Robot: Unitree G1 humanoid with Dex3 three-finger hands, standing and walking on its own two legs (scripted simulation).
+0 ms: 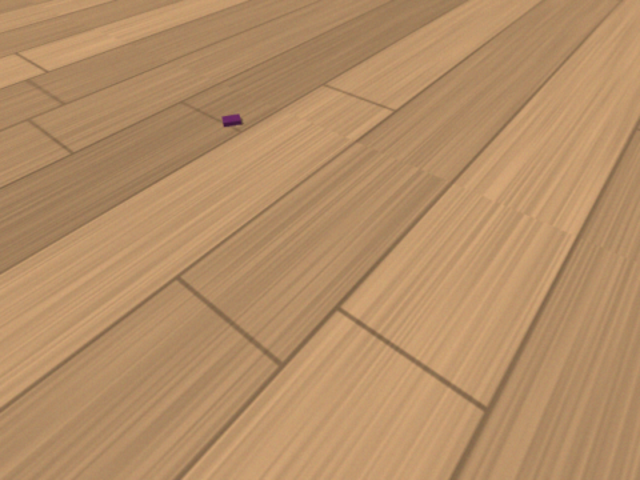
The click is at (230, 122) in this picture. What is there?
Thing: flat box
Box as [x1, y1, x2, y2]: [222, 114, 240, 126]
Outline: 239,115 235,114 222,116 224,126 239,124
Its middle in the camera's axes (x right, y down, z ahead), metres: -0.53 -0.72 +2.37
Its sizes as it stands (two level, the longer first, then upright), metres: 0.108 0.081 0.026
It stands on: the floor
